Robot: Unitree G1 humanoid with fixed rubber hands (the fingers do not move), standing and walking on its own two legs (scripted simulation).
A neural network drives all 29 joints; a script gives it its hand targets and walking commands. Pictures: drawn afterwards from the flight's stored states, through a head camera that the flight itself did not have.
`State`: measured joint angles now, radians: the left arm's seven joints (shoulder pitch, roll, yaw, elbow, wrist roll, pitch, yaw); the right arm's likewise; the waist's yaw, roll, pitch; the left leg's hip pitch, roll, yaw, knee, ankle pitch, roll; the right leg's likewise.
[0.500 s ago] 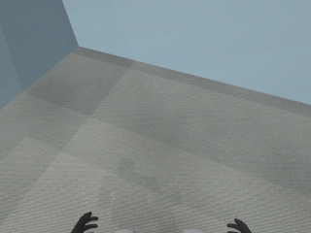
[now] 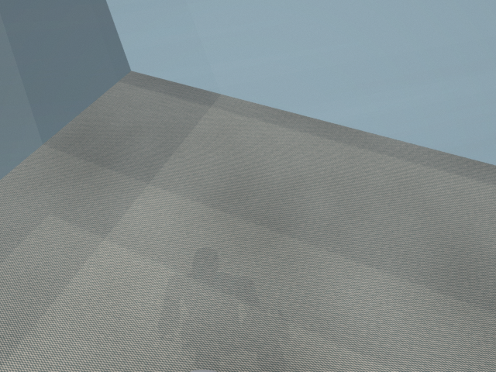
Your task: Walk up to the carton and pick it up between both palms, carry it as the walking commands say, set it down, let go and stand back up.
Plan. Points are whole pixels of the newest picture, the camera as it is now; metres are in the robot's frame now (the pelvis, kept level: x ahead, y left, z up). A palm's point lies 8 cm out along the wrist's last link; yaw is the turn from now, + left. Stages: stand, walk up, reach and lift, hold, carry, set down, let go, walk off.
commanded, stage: stand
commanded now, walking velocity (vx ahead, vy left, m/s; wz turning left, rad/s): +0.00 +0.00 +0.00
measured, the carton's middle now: out of the picture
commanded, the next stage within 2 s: walk up in 1.24 s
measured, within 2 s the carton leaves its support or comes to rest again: neither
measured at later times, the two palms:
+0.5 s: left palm out of the picture +0.03 +0.22 -0.14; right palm out of the picture +0.02 -0.20 -0.15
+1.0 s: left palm out of the picture +0.00 +0.22 -0.14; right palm out of the picture +0.00 -0.19 -0.15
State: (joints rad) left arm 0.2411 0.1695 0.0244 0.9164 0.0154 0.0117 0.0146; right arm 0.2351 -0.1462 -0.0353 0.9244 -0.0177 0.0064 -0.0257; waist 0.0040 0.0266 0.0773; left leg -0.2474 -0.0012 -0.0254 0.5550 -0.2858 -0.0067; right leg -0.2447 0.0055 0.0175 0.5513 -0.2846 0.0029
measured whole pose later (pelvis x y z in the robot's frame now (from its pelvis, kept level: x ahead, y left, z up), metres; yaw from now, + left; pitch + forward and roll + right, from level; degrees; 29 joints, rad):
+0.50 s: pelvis +0.02 +0.01 +0.00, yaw +0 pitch -3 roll +0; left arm 0.25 0.13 0.02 1.09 0.01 0.01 0.05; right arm 0.24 -0.12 -0.03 1.13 -0.01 0.01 -0.04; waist 0.00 0.01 0.07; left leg -0.15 -0.01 -0.02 0.50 -0.29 0.00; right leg -0.16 0.00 0.03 0.50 -0.29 0.01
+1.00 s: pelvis +0.02 +0.01 +0.01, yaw +0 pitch -4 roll +0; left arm 0.27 0.10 0.00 1.16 0.01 0.01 0.05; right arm 0.24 -0.11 -0.02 1.18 -0.01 0.01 -0.05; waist 0.00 0.02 0.09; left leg -0.14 -0.02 -0.02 0.48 -0.28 0.01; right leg -0.14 -0.02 0.03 0.48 -0.28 0.02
